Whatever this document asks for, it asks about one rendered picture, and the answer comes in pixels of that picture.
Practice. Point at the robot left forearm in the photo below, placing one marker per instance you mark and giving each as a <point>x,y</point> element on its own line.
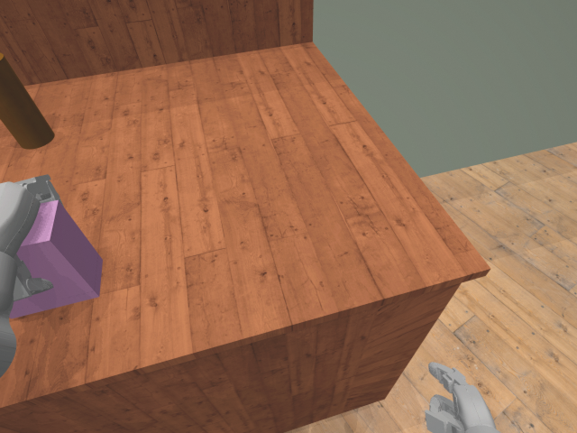
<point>8,271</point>

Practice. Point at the sponge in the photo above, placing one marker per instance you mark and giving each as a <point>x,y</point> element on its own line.
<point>56,250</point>

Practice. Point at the right robot hand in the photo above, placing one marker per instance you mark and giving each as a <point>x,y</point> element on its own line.
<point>468,408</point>

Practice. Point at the table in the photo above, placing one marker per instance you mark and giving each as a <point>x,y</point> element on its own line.
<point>270,259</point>

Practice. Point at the left robot hand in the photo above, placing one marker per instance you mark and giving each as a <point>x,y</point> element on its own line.
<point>19,206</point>

